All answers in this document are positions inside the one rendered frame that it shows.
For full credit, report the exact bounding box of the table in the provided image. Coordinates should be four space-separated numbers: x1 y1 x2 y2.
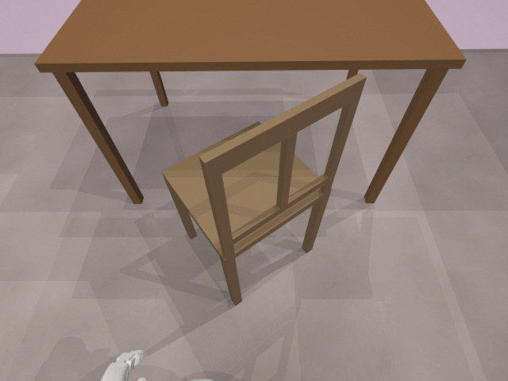
35 0 466 204

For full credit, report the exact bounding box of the chair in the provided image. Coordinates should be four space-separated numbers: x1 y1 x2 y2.
161 73 367 306

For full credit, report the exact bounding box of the robot left hand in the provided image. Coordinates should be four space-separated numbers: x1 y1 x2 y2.
101 350 147 381

